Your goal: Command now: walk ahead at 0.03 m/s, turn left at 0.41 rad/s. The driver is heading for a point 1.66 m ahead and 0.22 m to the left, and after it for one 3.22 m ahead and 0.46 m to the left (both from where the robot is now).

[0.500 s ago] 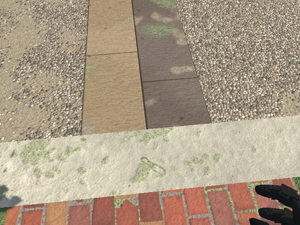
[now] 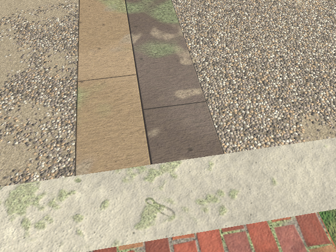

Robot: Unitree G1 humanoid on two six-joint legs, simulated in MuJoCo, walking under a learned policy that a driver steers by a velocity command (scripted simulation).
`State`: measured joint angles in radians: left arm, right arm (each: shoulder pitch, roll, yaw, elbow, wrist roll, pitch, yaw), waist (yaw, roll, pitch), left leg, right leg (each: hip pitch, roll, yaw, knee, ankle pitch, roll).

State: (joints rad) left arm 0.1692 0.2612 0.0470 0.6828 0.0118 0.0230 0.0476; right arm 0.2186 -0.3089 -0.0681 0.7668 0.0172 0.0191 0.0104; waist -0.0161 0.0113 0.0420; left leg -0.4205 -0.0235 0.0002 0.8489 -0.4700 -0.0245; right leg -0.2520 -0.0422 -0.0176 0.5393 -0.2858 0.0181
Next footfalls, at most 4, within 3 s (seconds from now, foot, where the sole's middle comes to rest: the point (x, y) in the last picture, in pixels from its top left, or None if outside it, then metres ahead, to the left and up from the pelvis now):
0.12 left None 0.04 0.13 -0.77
0.62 right None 0.10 -0.09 -0.77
1.32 right None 0.17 -0.14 -0.77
1.82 left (169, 238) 0.54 0.03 -0.77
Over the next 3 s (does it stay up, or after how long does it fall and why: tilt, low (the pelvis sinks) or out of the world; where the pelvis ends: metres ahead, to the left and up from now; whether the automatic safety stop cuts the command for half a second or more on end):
stays up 0.73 -0.06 0.00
